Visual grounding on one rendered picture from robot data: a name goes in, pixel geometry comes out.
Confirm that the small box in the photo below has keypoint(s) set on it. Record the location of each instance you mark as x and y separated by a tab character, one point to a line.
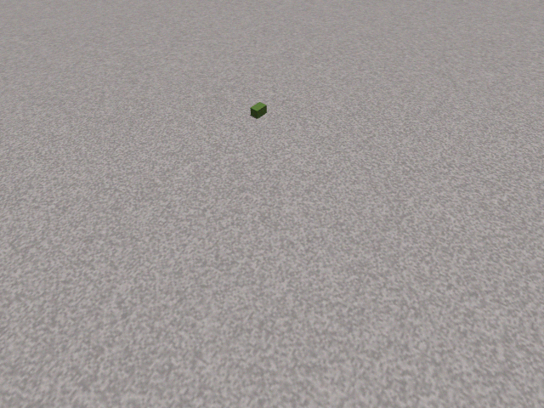
258	110

